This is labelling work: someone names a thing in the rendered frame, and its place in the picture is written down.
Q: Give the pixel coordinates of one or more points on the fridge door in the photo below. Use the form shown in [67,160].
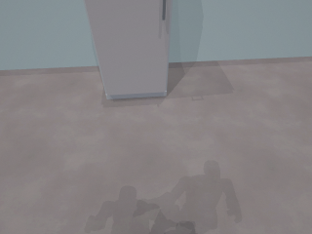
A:
[132,41]

